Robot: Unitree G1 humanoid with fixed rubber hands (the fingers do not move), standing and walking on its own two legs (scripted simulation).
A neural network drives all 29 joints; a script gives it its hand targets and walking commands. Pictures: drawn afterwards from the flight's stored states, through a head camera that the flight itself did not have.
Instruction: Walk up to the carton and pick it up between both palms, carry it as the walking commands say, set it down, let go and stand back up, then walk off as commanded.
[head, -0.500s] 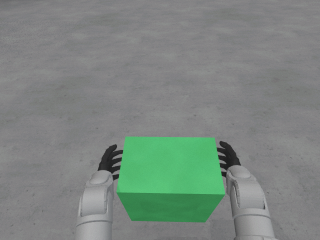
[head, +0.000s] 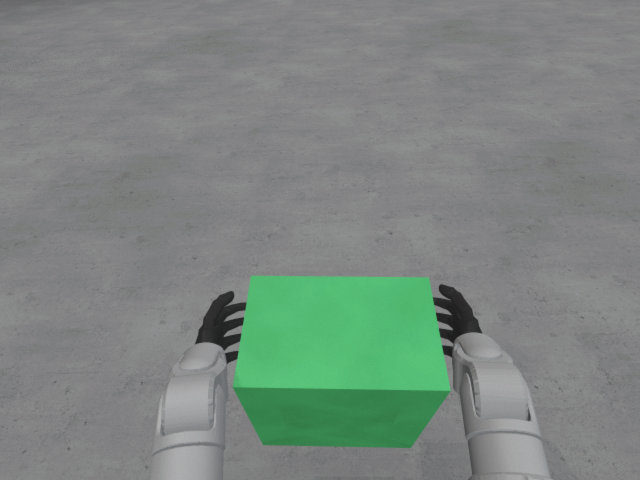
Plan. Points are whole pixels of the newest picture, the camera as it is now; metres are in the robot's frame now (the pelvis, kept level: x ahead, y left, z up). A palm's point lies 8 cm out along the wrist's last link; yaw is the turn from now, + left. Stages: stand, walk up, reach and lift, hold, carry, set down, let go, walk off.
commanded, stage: hold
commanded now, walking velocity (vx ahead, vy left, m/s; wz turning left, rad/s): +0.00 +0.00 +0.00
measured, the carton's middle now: (337, 369) +0.28 +0.00 -0.04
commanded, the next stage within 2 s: carry in 0.52 s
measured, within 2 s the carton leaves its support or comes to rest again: neither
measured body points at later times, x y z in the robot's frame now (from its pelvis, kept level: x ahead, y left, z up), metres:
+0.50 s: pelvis +0.00 +0.00 +0.00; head -0.02 +0.00 +0.45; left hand +0.29 +0.15 +0.03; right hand +0.29 -0.16 +0.03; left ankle +0.00 +0.14 -0.75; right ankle +0.05 -0.13 -0.75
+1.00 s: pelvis -0.01 +0.06 -0.03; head -0.01 +0.07 +0.42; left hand +0.27 +0.21 +0.04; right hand +0.26 -0.11 +0.04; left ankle +0.00 +0.15 -0.74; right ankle +0.04 -0.11 -0.75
